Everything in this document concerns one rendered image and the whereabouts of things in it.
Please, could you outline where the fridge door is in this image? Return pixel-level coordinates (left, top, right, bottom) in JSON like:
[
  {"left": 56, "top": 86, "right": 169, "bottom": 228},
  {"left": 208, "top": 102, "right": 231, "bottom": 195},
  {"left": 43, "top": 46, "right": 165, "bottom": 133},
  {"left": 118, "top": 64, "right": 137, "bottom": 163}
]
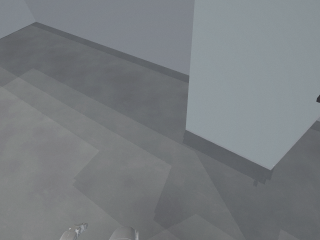
[{"left": 186, "top": 0, "right": 320, "bottom": 168}]

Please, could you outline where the left robot hand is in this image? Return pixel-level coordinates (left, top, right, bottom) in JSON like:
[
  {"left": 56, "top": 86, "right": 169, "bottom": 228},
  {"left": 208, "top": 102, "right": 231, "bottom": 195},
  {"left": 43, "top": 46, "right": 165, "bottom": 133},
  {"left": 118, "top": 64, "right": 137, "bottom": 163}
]
[{"left": 59, "top": 223, "right": 88, "bottom": 240}]

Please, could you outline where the robot left thigh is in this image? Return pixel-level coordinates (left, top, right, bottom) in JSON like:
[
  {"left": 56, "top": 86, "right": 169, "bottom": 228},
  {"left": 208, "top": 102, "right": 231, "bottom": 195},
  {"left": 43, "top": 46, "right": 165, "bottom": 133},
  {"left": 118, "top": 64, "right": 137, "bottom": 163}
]
[{"left": 109, "top": 226, "right": 139, "bottom": 240}]

